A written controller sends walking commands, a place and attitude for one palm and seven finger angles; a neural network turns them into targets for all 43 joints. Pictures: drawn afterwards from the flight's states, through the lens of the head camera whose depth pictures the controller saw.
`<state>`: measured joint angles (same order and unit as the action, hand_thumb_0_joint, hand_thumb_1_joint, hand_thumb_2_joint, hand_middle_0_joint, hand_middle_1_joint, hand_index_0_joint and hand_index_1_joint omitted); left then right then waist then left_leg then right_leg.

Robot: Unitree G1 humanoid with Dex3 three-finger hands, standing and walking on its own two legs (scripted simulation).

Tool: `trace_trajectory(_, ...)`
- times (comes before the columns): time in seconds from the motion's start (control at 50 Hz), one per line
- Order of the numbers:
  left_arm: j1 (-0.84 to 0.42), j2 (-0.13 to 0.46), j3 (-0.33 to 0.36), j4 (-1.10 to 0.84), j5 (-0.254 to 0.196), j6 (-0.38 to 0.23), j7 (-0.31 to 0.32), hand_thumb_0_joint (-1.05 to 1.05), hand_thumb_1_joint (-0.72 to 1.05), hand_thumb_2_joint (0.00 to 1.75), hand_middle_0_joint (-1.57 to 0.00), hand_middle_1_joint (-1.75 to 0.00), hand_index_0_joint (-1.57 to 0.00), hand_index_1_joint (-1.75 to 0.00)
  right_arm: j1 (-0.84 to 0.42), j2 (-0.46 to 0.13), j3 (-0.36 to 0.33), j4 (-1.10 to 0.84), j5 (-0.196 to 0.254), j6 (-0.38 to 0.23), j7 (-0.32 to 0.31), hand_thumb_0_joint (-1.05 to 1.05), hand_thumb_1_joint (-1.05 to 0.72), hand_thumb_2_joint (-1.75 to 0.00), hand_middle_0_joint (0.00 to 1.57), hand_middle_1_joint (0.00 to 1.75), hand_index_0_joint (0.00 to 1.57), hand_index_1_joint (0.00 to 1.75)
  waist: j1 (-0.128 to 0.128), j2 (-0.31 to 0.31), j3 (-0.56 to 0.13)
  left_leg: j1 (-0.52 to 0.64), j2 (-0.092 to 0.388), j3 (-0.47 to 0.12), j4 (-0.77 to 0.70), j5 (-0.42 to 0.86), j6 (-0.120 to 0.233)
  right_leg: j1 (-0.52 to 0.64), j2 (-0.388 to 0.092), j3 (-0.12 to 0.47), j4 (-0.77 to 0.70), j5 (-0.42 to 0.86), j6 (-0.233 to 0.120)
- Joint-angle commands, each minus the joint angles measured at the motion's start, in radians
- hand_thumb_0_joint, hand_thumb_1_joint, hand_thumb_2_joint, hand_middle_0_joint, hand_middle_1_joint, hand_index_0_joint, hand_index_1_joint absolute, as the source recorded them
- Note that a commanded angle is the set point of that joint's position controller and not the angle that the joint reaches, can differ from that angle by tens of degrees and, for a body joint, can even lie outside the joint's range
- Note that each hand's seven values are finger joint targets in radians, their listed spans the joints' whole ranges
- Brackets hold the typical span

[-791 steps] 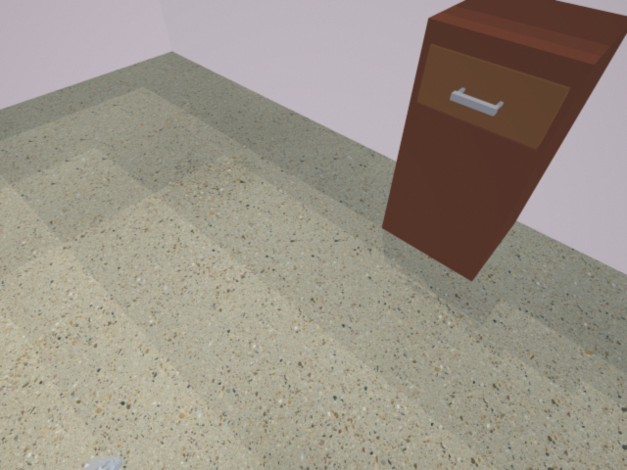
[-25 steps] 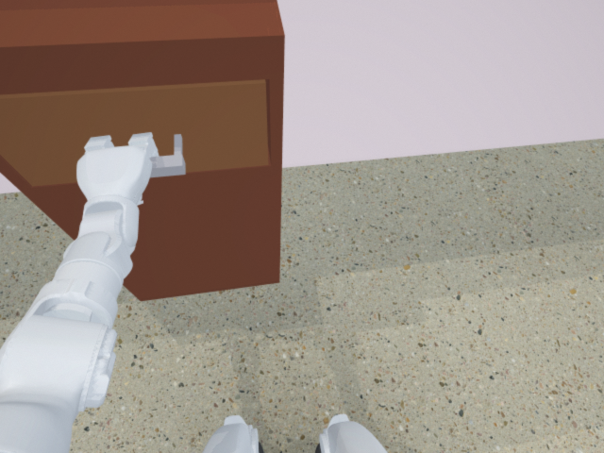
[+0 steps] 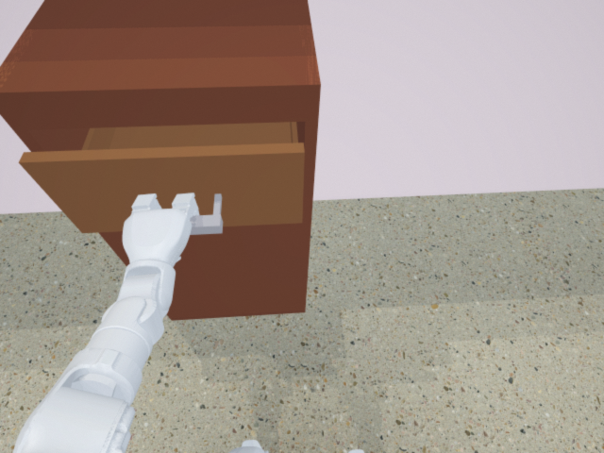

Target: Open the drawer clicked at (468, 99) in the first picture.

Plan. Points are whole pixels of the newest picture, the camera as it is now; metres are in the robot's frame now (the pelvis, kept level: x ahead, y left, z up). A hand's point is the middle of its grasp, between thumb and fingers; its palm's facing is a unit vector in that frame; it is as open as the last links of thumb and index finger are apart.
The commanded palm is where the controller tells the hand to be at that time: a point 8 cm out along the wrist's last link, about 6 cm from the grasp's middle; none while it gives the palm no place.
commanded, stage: pull the drawer open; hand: left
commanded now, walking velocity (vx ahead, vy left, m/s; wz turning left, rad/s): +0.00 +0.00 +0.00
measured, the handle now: (178, 214) +0.46 +0.20 +0.00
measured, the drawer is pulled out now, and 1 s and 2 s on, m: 0.06 0.18 0.30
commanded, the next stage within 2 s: none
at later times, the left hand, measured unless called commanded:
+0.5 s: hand (166, 289) +0.35 +0.20 -0.03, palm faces -0.03 -0.05 -1.00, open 5.4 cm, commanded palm +0.31 +0.19 +0.03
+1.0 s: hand (161, 330) +0.29 +0.19 -0.03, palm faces -0.01 -0.07 -1.00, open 5.5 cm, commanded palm +0.25 +0.19 +0.03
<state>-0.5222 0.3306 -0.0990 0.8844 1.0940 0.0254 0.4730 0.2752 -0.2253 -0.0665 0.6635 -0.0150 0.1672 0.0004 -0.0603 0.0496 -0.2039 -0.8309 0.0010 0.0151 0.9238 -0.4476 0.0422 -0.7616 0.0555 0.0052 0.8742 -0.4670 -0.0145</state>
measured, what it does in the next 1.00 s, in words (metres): stands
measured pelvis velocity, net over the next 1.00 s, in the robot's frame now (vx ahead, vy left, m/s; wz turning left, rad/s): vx -0.01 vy -0.02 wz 0.02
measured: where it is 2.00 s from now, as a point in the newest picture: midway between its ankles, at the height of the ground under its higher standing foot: outside the picture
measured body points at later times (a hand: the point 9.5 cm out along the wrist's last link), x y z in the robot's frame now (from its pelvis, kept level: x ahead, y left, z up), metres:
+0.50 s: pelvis -0.01 -0.02 +0.00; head +0.05 -0.03 +0.45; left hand +0.34 +0.20 +0.03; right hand +0.11 -0.27 -0.13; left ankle -0.01 +0.09 -0.69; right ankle -0.04 -0.12 -0.69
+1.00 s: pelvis -0.01 -0.02 +0.00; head +0.04 -0.04 +0.45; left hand +0.28 +0.19 +0.03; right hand +0.15 -0.26 -0.12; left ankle -0.01 +0.09 -0.69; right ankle -0.04 -0.12 -0.69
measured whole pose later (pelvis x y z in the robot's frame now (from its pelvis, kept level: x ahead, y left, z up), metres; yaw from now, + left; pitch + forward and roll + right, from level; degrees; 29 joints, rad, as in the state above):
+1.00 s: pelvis -0.01 -0.02 +0.00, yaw +1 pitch +14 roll +0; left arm -0.05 0.29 -0.15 0.44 1.08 0.08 0.48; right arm 0.18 -0.22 -0.04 0.61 -0.01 0.14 -0.02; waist 0.00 0.05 -0.18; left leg -0.72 -0.01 0.00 0.91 -0.44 0.01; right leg -0.67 0.05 -0.01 0.90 -0.48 -0.04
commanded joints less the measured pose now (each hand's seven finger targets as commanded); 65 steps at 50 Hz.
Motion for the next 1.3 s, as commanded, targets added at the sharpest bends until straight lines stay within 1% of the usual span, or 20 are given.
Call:
trace_trajectory(0.0, -0.19, 0.129, 0.052, -0.226, -0.011, 0.004, 0.031, 0.0, 0.9, 0.9, -0.4, -1.35, -0.4, -1.35, 0.07, -0.143, -0.051, -0.086, -0.003, -0.017, -0.006, 0.0, -0.9, -0.9, 0.2, 0.3, 0.2, 0.3, 0.011, 0.017, -0.365, 0.389, -0.002, -0.017, -0.065, 0.608, -0.002, 0.132, 0.017, -0.035, -0.079, 0.514, -0.031)
trace_trajectory(0.02, -0.177, 0.123, 0.05, -0.239, -0.011, 0.005, 0.031, 0.0, 0.9, 0.9, -0.4, -1.35, -0.4, -1.35, 0.058, -0.142, -0.051, -0.087, -0.002, -0.017, -0.006, 0.0, -0.9, -0.9, 0.2, 0.3, 0.2, 0.3, 0.007, -0.013, -0.362, 0.384, -0.001, -0.018, -0.065, 0.594, -0.001, 0.135, 0.015, -0.035, -0.082, 0.511, -0.028)
trace_trajectory(0.1, -0.17, 0.098, 0.026, -0.272, -0.001, 0.008, 0.039, 0.0, 0.9, 0.9, -0.4, -1.35, -0.4, -1.35, 0.036, -0.137, -0.05, -0.093, -0.002, -0.021, -0.009, 0.0, -0.9, -0.9, 0.2, 0.3, 0.2, 0.3, 0.003, -0.007, -0.314, 0.37, -0.004, -0.021, -0.07, 0.548, -0.001, 0.116, 0.014, -0.036, -0.082, 0.477, -0.032)
trace_trajectory(0.18, -0.161, 0.094, 0.018, -0.338, 0.002, 0.019, 0.048, 0.0, 0.9, 0.9, -0.4, -1.35, -0.4, -1.35, 0.009, -0.133, -0.046, -0.099, -0.003, -0.022, -0.01, 0.0, -0.9, -0.9, 0.2, 0.3, 0.2, 0.3, 0.005, 0.017, -0.342, 0.397, -0.006, -0.022, -0.07, 0.54, -0.002, 0.119, 0.011, -0.033, -0.082, 0.471, -0.033)
trace_trajectory(0.22, -0.148, 0.078, 0.003, -0.317, 0.0, 0.028, 0.045, 0.0, 0.9, 0.9, -0.4, -1.35, -0.4, -1.35, -0.002, -0.131, -0.043, -0.099, 0.0, -0.023, -0.014, 0.0, -0.9, -0.9, 0.2, 0.3, 0.2, 0.3, -0.003, -0.025, -0.296, 0.362, -0.01, -0.022, -0.077, 0.483, -0.001, 0.118, 0.011, -0.034, -0.09, 0.444, -0.032)
trace_trajectory(0.24, -0.133, 0.075, 0.003, -0.319, -0.007, 0.03, 0.044, 0.0, 0.9, 0.9, -0.4, -1.35, -0.4, -1.35, 0.003, -0.132, -0.045, -0.103, 0.0, -0.026, -0.015, 0.0, -0.9, -0.9, 0.2, 0.3, 0.2, 0.3, 0.003, -0.026, -0.284, 0.348, -0.015, -0.015, -0.083, 0.456, 0.001, 0.137, 0.01, -0.032, -0.096, 0.44, -0.033)
trace_trajectory(0.28, -0.134, 0.132, 0.041, -0.343, 0.0, 0.029, 0.042, 0.0, 0.9, 0.9, -0.4, -1.35, -0.4, -1.35, -0.016, -0.133, -0.037, -0.105, 0.001, -0.025, -0.023, 0.0, -0.9, -0.9, 0.2, 0.3, 0.2, 0.3, 0.016, -0.026, -0.324, 0.348, -0.018, -0.015, -0.084, 0.444, 0.001, 0.159, 0.006, -0.021, -0.093, 0.443, -0.033)
trace_trajectory(0.3, -0.117, 0.093, 0.01, -0.333, -0.004, 0.03, 0.038, 0.0, 0.9, 0.9, -0.4, -1.35, -0.4, -1.35, -0.013, -0.129, -0.039, -0.108, 0.001, -0.028, -0.026, 0.0, -0.9, -0.9, 0.2, 0.3, 0.2, 0.3, 0.006, -0.032, -0.29, 0.337, -0.021, -0.012, -0.085, 0.423, 0.004, 0.156, 0.007, -0.025, -0.098, 0.437, -0.033)
trace_trajectory(0.34, -0.104, 0.095, 0.011, -0.337, -0.006, 0.024, 0.034, 0.0, 0.9, 0.9, -0.4, -1.35, -0.4, -1.35, -0.019, -0.127, -0.038, -0.109, 0.003, -0.032, -0.029, 0.0, -0.9, -0.9, 0.2, 0.3, 0.2, 0.3, 0.013, -0.04, -0.28, 0.328, -0.023, -0.01, -0.089, 0.409, 0.004, 0.161, 0.005, -0.019, -0.102, 0.431, -0.033)
trace_trajectory(0.38, -0.063, 0.111, 0.032, -0.374, -0.007, 0.015, 0.033, 0.0, 0.9, 0.9, -0.4, -1.35, -0.4, -1.35, -0.033, -0.125, -0.037, -0.115, 0.003, -0.036, -0.03, 0.0, -0.9, -0.9, 0.2, 0.3, 0.2, 0.3, 0.029, -0.031, -0.322, 0.346, -0.022, -0.008, -0.088, 0.435, 0.004, 0.179, 0.004, -0.016, -0.095, 0.452, -0.033)
trace_trajectory(0.46, 0.044, 0.086, 0.022, -0.416, -0.022, 0.009, 0.031, 0.0, 0.9, 0.9, -0.4, -1.35, -0.4, -1.35, -0.048, -0.126, -0.035, -0.132, 0.003, -0.046, -0.025, 0.0, -0.9, -0.9, 0.2, 0.3, 0.2, 0.3, 0.036, -0.036, -0.288, 0.326, -0.025, -0.007, -0.09, 0.43, 0.004, 0.198, 0.003, -0.013, -0.098, 0.468, -0.036)
trace_trajectory(0.58, 0.07, 0.106, 0.034, -0.487, -0.006, 0.008, 0.049, 0.0, 0.9, 0.9, -0.4, -1.35, -0.4, -1.35, -0.08, -0.124, -0.03, -0.137, 0.002, -0.055, -0.025, 0.0, -0.9, -0.9, 0.2, 0.3, 0.2, 0.3, 0.036, -0.033, -0.262, 0.311, -0.027, -0.004, -0.09, 0.374, 0.002, 0.178, -0.001, -0.007, -0.097, 0.434, -0.033)
trace_trajectory(0.7, 0.156, 0.062, 0.001, -0.539, -0.011, 0.036, 0.057, 0.0, 0.9, 0.9, -0.4, -1.35, -0.4, -1.35, -0.091, -0.123, -0.031, -0.149, 0.001, -0.064, -0.021, 0.0, -0.9, -0.9, 0.2, 0.3, 0.2, 0.3, 0.037, -0.03, -0.245, 0.327, -0.028, -0.007, -0.089, 0.378, 0.001, 0.172, 0.001, -0.015, -0.092, 0.426, -0.036)
trace_trajectory(0.78, 0.207, 0.081, 0.019, -0.582, -0.015, 0.048, 0.053, 0.0, 0.9, 0.9, -0.4, -1.35, -0.4, -1.35, -0.12, -0.121, -0.024, -0.159, 0.001, -0.066, -0.025, 0.0, -0.9, -0.9, 0.2, 0.3, 0.2, 0.3, 0.051, -0.045, -0.264, 0.326, -0.031, -0.004, -0.092, 0.374, 0.001, 0.196, -0.003, -0.008, -0.093, 0.439, -0.032)
trace_trajectory(0.8, 0.222, 0.075, 0.014, -0.576, -0.017, 0.051, 0.05, 0.0, 0.9, 0.9, -0.4, -1.35, -0.4, -1.35, -0.113, -0.122, -0.026, -0.16, 0.001, -0.068, -0.026, 0.0, -0.9, -0.9, 0.2, 0.3, 0.2, 0.3, 0.043, -0.058, -0.23, 0.318, -0.031, -0.005, -0.092, 0.358, 0.003, 0.193, -0.003, -0.01, -0.099, 0.432, -0.032)
trace_trajectory(0.98, 0.358, 0.093, 0.038, -0.664, -0.017, 0.05, 0.041, 0.0, 0.9, 0.9, -0.4, -1.35, -0.4, -1.35, -0.163, -0.114, -0.01, -0.188, -0.002, -0.07, -0.025, 0.0, -0.9, -0.9, 0.2, 0.3, 0.2, 0.3, 0.073, -0.038, -0.227, 0.32, -0.036, -0.002, -0.096, 0.353, -0.002, 0.21, -0.006, -0.003, -0.094, 0.436, -0.033)
trace_trajectory(1.04, 0.415, 0.065, 0.017, -0.695, -0.016, 0.048, 0.043, 0.0, 0.9, 0.9, -0.4, -1.35, -0.4, -1.35, -0.168, -0.112, -0.012, -0.199, -0.004, -0.074, -0.02, 0.0, -0.9, -0.9, 0.2, 0.3, 0.2, 0.3, 0.071, -0.041, -0.204, 0.32, -0.035, -0.004, -0.093, 0.351, -0.001, 0.2, -0.006, -0.008, -0.094, 0.434, -0.034)
trace_trajectory(1.08, 0.415, 0.096, 0.047, -0.715, -0.014, 0.048, 0.047, 0.0, 0.9, 0.9, -0.4, -1.35, -0.4, -1.35, -0.181, -0.113, -0.007, -0.196, -0.007, -0.072, -0.021, 0.0, -0.9, -0.9, 0.2, 0.3, 0.2, 0.3, 0.076, -0.051, -0.223, 0.318, -0.036, -0.002, -0.087, 0.355, -0.002, 0.209, -0.007, -0.001, -0.088, 0.448, -0.032)
trace_trajectory(1.12, 0.449, 0.083, 0.039, -0.718, -0.01, 0.053, 0.049, 0.0, 0.9, 0.9, -0.4, -1.35, -0.4, -1.35, -0.191, -0.111, -0.006, -0.202, -0.008, -0.073, -0.02, 0.0, -0.9, -0.9, 0.2, 0.3, 0.2, 0.3, 0.075, -0.064, -0.202, 0.306, -0.037, -0.004, -0.088, 0.333, -0.004, 0.196, -0.007, -0.002, -0.088, 0.423, -0.031)
trace_trajectory(1.28, 0.597, 0.078, 0.036, -0.84, -0.013, 0.057, 0.062, 0.0, 0.9, 0.9, -0.4, -1.35, -0.4, -1.35, -0.214, -0.106, 0.0, -0.225, -0.014, -0.075, -0.007, 0.0, -0.9, -0.9, 0.2, 0.3, 0.2, 0.3, 0.093, -0.033, -0.218, 0.339, -0.034, -0.007, -0.078, 0.378, -0.006, 0.201, -0.006, -0.005, -0.07, 0.456, -0.036)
